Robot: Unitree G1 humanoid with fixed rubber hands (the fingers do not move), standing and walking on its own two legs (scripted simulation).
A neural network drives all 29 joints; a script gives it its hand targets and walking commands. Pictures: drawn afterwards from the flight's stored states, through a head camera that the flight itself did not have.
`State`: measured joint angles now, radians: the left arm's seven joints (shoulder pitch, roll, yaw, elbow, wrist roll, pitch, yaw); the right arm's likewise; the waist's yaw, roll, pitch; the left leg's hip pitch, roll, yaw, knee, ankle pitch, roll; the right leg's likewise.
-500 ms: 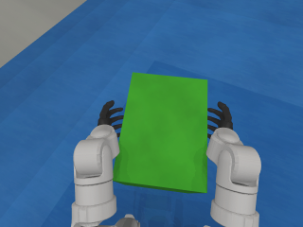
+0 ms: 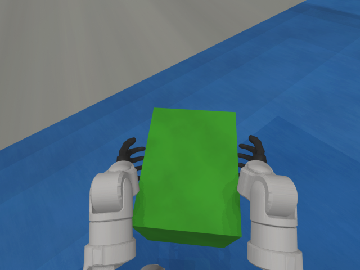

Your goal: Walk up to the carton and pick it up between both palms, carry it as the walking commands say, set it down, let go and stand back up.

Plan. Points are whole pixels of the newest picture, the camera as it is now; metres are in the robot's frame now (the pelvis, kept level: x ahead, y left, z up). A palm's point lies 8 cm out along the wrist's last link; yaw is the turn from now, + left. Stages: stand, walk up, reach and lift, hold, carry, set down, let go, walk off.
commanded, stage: carry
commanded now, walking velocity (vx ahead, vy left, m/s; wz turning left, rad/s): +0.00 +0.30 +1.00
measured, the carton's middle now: (189, 179) +0.34 -0.01 +0.01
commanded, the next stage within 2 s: none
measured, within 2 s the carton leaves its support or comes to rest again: neither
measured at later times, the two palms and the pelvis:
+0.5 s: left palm out of the picture +0.20 +0.49 +0.09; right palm (70, 181) +0.30 +0.25 +0.08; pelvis -0.04 +0.24 +0.00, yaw +27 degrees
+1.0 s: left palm out of the picture -0.08 +0.75 +0.10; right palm out of the picture +0.13 +0.58 +0.07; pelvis -0.17 +0.43 +0.00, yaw +54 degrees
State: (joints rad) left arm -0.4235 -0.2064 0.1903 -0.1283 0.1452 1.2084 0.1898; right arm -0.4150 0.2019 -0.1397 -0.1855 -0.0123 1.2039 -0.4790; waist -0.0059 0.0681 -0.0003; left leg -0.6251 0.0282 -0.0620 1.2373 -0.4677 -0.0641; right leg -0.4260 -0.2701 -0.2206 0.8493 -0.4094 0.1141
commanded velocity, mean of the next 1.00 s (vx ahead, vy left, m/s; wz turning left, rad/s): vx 0.00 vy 0.30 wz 1.00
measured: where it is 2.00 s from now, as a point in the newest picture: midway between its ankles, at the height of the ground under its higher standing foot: outside the picture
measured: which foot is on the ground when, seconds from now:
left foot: up 0.00-0.08, down 0.10-0.34, up 0.36-0.54, down 0.56-0.92, up 0.94-1.00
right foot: down 0.00-0.12, up 0.14-0.30, down 0.32-0.60, up 0.62-0.88, down 0.90-1.00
